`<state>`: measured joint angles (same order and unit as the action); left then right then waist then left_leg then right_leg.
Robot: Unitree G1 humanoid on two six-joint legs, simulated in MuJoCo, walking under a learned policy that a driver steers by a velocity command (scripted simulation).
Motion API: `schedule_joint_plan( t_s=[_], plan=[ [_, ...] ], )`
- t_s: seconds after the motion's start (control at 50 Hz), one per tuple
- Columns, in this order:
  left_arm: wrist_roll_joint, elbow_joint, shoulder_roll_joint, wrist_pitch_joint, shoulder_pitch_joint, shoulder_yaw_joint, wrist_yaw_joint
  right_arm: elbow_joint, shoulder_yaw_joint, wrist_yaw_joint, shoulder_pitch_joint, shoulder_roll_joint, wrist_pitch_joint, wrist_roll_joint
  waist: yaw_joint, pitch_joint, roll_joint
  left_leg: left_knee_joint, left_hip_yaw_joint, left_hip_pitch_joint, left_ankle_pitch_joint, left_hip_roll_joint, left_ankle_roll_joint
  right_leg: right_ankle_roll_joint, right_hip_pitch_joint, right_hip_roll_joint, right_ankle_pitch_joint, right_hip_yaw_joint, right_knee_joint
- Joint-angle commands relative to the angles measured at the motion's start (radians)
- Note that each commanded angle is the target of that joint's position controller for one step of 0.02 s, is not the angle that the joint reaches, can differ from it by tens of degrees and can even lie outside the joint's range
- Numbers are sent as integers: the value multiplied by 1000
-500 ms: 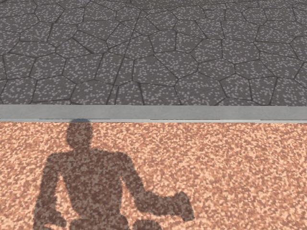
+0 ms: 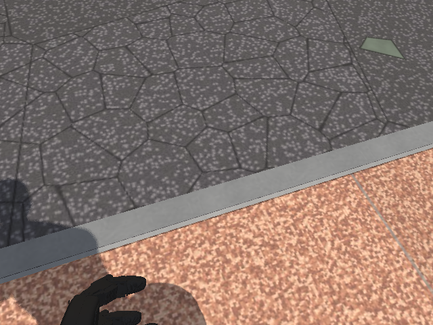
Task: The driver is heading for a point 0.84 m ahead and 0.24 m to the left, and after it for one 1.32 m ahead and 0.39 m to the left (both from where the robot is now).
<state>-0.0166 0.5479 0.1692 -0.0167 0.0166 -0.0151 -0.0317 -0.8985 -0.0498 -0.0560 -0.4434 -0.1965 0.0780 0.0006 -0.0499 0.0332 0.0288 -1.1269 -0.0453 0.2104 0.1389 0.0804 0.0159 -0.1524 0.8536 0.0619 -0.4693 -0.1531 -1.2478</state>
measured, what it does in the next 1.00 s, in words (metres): climbs, turning left: left foot, then right foot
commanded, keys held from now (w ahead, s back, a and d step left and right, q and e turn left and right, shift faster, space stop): w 0.32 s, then w+q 0.68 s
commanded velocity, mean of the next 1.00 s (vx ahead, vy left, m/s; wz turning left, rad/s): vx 0.50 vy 0.00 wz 0.20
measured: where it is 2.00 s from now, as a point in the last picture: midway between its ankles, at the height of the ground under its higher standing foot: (169, 157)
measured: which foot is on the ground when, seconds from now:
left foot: up 0.00-0.46, down 0.48-0.88, up 0.90-1.00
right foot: down 0.00-0.48, up 0.50-0.86, down 0.88-1.00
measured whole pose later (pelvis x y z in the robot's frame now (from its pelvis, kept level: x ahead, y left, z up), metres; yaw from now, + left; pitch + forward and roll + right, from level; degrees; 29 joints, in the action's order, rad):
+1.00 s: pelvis +0.68 -0.04 +0.11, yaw +17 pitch +3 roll +0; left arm -0.01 0.62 0.25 0.10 0.14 0.02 0.01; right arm -0.73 -0.06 0.01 -0.36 -0.30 0.03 -0.02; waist -0.03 -0.02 -0.03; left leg -1.24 -0.10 0.44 0.42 -0.06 0.01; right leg 0.00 0.45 0.02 -0.18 0.02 -0.57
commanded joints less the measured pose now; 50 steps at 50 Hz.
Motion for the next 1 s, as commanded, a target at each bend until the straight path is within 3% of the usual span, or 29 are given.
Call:
schedule_joint_plan(
  t_s=[0.02, 0.04, 0.06, 0.08, 0.12, 0.16, 0.2, 0.24, 0.32, 0.4, 0.44, 0.46, 0.48, 0.5, 0.52, 0.54, 0.56, 0.58, 0.62, 0.68, 0.72, 0.76, 0.82, 0.88, 0.9, 0.92, 0.94, 0.96, 1.0],
  plan=[
    [-9, 251, 306, 69, 538, 104, -55, 185, -30, -43, 89, -135, 69, 66, 155, -86, 62, -860, -355, 814, -154, -207, 105, 51, -689, -246, 107, 813, 742],
    [-17, 288, 218, 85, 433, 80, -71, 215, 1, -30, 86, -58, 73, 77, 75, -116, -8, -902, -350, 831, -115, -211, 130, -2, -639, -230, 176, 708, 701],
    [-62, 313, 113, 92, 331, 48, -84, 226, 29, -21, 102, -9, 62, 46, -7, -91, -74, -931, -354, 840, -163, -197, 172, -11, -500, -228, 206, 628, 715],
    [-91, 320, 47, 97, 248, 20, -90, 219, 33, -14, 101, -33, 40, 31, -52, -93, -102, -902, -333, 873, -193, -167, 170, -30, -423, -238, 243, 588, 726],
    [-71, 326, 39, 133, 151, 15, -82, 198, 40, -4, 76, -60, 11, 30, -127, -83, -53, -780, -240, 864, -183, -77, 151, 49, -343, -206, 225, 451, 823],
    [-79, 338, 76, 170, 193, 26, -69, 241, 43, 1, 192, -78, 38, 32, -91, -85, -27, -562, -108, 728, -219, -54, 140, 136, -234, -87, 238, 256, 872],
    [-85, 330, 153, 187, 304, 43, -37, 279, 35, -8, 306, -105, 63, 26, -12, -114, 29, -382, -4, 620, -189, -70, 42, 132, -279, -48, 486, 211, 896],
    [-68, 345, 192, 191, 469, 54, -23, 311, 32, -8, 426, -119, 60, 15, 70, -110, 72, -162, 20, 707, -166, -78, -26, 117, -547, -90, 694, 252, 901],
    [-25, 351, 209, 182, 549, 62, -63, 363, 36, -15, 568, -87, -18, 45, 79, -1, 84, 308, 22, 697, -257, -70, -27, 50, -802, -207, 779, 323, 987],
    [-31, 392, 256, 171, 645, 72, -50, 375, 20, -24, 643, -121, -23, 15, 82, 14, 71, 557, 122, 570, -223, -139, 39, 125, -984, -234, 1163, 232, 965],
    [-40, 389, 299, 163, 625, 80, -39, 331, 3, -10, 540, -157, -7, 9, 35, -23, 86, 554, 147, 404, -150, -184, 58, 182, -996, -248, 1463, 189, 866],
    [-47, 370, 328, 157, 575, 86, -33, 274, -7, 7, 396, -184, 5, 1, -17, -51, 85, 554, 139, 245, -160, -200, 71, 233, -941, -250, 1584, 172, 771],
    [-61, 324, 354, 152, 460, 89, -36, 175, -26, 28, 98, -229, 20, -18, -127, -152, 39, 530, 101, -115, -250, -197, 109, 304, -764, -227, 1625, 150, 572],
    [-77, 291, 275, 154, 464, 57, -35, 86, -33, 39, -168, -229, 19, 8, -185, -368, -155, 402, -52, -611, -406, -68, 252, 345, -481, -159, 1111, 196, 138],
    [-93, 281, 110, 161, 594, 3, -60, 45, -33, 25, -267, -227, 25, 33, -125, -562, -320, 419, -487, -1038, -652, 173, 514, 413, -56, 51, -126, 259, -245],
    [67, 174, 194, 178, 341, 39, -2, 120, -44, 41, -4, -264, 0, -6, -89, -393, -171, 677, -672, -669, -413, 230, 434, 264, -49, 18, -77, 315, -351],
    [68, 105, 235, 197, 205, 37, 18, 175, -38, 51, 145, -226, 2, -26, -50, -182, -97, 776, -589, -439, -260, 185, 381, 197, 19, -34, 18, 309, -301],
    [43, 86, 219, 204, 172, 33, 28, 186, -23, 51, 205, -190, 8, -18, 7, -89, 8, 842, -519, -265, -262, 161, 353, 158, 10, -57, 72, 268, -267],
    [17, 76, 206, 187, 253, 36, 30, 208, -16, 48, 233, -183, 12, -5, 102, -52, 27, 910, -448, -45, -242, 94, 349, 156, -78, -105, 122, 270, -206],
    [0, 20, 187, 166, 204, 26, 37, 216, -15, 56, 248, -190, 15, -20, 130, -5, 13, 945, -282, 201, -327, -5, 290, 182, -169, -152, 230, 209, 118],
    [-19, -6, 142, 166, 102, 10, 40, 196, -28, 70, 187, -221, 11, -29, 84, -32, 1, 908, -165, 324, -328, -100, 233, 205, -383, -103, 439, 154, 434],
    [12, -29, 137, 155, 20, 12, 43, 163, -40, 78, 69, -250, 3, -42, 22, -85, -68, 889, -219, 274, -196, -81, 207, 233, -498, -45, 595, 171, 592],
    [35, -34, 215, 142, 1, 45, 55, 165, -43, 81, 50, -228, -15, -49, 20, -90, -119, 780, -335, 82, -66, -36, 164, 228, -482, -47, 543, 242, 744],
    [12, 4, 262, 154, 177, 84, 53, 199, -31, 73, 74, -161, -28, -25, 108, -204, -120, 472, -319, 39, -140, -76, 94, 127, -718, -116, 453, 270, 777],
    [0, 16, 316, 151, 334, 100, 55, 231, -11, 70, 61, -96, -24, 1, 158, -346, 1, 190, -213, 185, 114, -141, 55, 54, -983, -309, 461, 450, 738],
    [5, 57, 382, 133, 370, 119, 45, 254, 11, 57, -119, -63, -10, -22, 70, -451, 375, -106, -116, 513, 496, -195, 12, -142, -1236, -528, 271, 926, 832],
    [16, 33, 286, 125, 361, 109, 45, 232, -7, 60, -84, -157, -15, -36, 116, -385, 243, -251, -119, 641, 417, -108, -8, -133, -1183, -509, -20, 1008, 888],
    [17, 26, 231, 120, 324, 97, 52, 253, -24, 60, 46, -206, -23, -35, 146, -250, 120, -286, -95, 678, 300, -79, -18, -83, -1060, -450, -55, 834, 910],
    [3, 42, 207, 113, 241, 87, 49, 299, -31, 61, 164, -196, -32, -11, 103, -105, 27, -217, -68, 609, 185, -20, -23, -47, -799, -363, 176, 602, 945]
  ],
)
